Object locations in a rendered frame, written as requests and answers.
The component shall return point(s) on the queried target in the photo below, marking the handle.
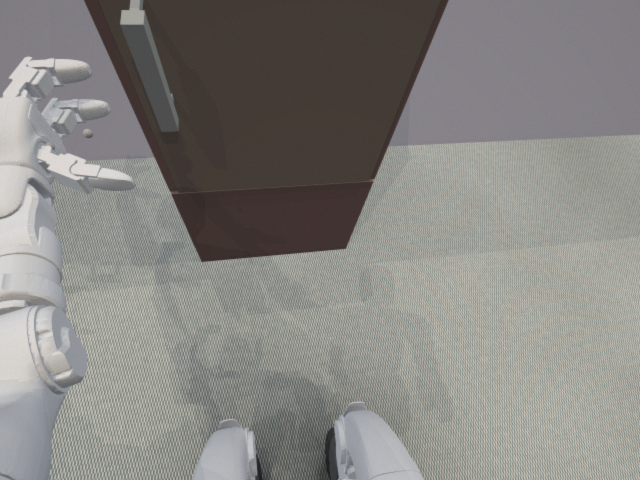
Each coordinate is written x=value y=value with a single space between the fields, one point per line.
x=139 y=38

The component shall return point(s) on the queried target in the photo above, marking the left robot thigh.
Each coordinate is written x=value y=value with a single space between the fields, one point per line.
x=229 y=454

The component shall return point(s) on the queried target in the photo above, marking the robot right shin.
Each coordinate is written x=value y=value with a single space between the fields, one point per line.
x=349 y=473

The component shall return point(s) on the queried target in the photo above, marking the left robot hand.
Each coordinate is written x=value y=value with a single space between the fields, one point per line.
x=24 y=131

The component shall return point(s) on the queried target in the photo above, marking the left robot upper arm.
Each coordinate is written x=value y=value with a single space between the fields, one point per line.
x=40 y=359

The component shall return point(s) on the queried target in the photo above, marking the cupboard door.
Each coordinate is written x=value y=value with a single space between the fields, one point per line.
x=273 y=93

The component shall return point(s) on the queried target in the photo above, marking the robot left forearm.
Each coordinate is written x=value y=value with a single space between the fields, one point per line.
x=30 y=252

